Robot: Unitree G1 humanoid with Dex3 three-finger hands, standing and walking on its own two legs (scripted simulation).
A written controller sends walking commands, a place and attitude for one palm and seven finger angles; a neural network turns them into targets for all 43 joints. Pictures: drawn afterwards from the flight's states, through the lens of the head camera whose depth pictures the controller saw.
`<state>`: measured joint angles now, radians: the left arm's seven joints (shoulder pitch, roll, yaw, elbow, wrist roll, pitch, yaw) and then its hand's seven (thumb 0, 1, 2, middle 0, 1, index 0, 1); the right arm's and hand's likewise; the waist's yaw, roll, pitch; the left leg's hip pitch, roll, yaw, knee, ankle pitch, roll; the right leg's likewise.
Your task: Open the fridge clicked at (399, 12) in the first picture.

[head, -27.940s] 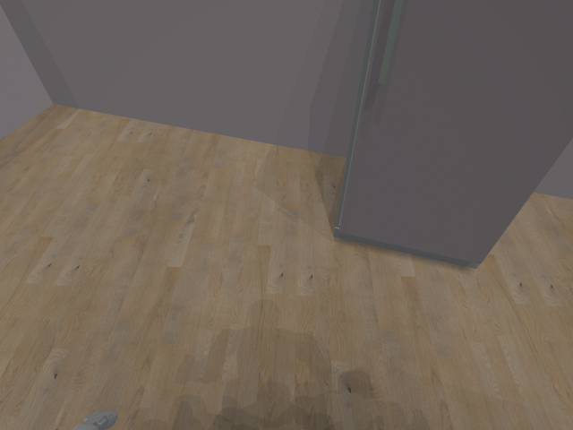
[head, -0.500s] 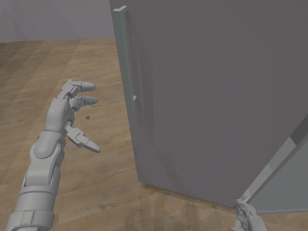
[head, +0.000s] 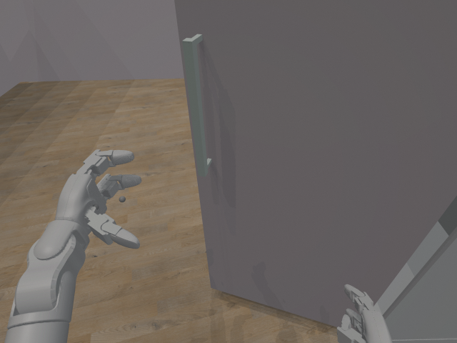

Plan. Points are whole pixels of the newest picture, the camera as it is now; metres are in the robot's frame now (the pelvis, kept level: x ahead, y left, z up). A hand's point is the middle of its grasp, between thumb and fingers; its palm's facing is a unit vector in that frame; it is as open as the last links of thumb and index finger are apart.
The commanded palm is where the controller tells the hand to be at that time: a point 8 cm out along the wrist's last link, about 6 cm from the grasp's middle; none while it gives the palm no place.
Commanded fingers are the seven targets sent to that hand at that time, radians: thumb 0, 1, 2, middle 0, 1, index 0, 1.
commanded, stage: draw the hand back to the body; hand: left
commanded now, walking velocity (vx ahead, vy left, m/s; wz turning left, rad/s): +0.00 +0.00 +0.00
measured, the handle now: (200, 114) +0.52 +0.12 +0.18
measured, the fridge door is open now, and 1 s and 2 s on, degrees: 71 71 71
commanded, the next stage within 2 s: step back with the hand held close in 1.22 s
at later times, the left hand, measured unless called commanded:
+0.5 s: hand (80, 227) +0.23 +0.25 +0.15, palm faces +0.43 -0.86 -0.28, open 12.2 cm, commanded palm +0.18 +0.29 +0.17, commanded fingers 0.00 0.32 0.62 -0.22 -0.64 -0.22 -0.64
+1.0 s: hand (46, 241) +0.20 +0.28 +0.15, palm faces +0.51 -0.79 -0.35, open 7.7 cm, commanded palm +0.15 +0.31 +0.17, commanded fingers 0.00 0.90 0.90 -0.20 -0.30 -0.20 -0.30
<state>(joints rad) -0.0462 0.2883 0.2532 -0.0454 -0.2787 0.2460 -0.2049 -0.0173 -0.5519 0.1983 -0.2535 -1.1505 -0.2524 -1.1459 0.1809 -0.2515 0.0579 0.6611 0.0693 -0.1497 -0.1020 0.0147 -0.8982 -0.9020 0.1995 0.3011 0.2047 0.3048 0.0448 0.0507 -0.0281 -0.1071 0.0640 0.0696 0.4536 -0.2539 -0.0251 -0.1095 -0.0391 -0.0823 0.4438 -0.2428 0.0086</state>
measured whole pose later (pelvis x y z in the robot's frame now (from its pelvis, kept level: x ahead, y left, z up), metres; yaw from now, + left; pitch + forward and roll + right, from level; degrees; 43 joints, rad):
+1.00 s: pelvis +0.01 +0.01 +0.00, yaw +0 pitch -6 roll -1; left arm 0.42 0.32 0.33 -0.36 -0.06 -0.07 0.14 0.01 0.80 0.86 -0.21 -0.35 -0.21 -0.35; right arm 0.18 -0.23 0.01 0.70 -0.02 -0.18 -0.09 0.01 -0.90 -0.90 0.20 0.30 0.20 0.30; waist 0.09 0.06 0.05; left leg -0.05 0.06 0.08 0.42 -0.26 -0.02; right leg -0.04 -0.04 -0.08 0.37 -0.22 0.02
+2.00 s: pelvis -0.09 +0.03 -0.02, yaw -2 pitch -1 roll +1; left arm 0.49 0.35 0.36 -0.44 -0.02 -0.20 0.17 0.01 0.89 0.90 -0.21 -0.30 -0.21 -0.30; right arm 0.21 -0.23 0.01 0.64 0.00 -0.09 -0.08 0.01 -0.90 -0.90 0.20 0.30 0.21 0.30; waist 0.02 0.03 0.00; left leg -0.42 0.01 0.06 0.79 -0.42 0.00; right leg -0.39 -0.05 -0.02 0.61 -0.21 0.01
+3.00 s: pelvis -0.31 +0.05 -0.02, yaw +0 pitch -3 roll +0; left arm 0.48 0.36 0.36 -0.45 -0.02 -0.18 0.17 0.01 0.89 0.90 -0.21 -0.30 -0.21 -0.30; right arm 0.24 -0.22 0.02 0.68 -0.02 -0.10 -0.08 0.01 -0.90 -0.90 0.20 0.30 0.21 0.31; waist -0.02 -0.02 0.00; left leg -0.30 0.04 0.08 0.65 -0.35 0.02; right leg -0.31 0.00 -0.05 0.65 -0.30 -0.03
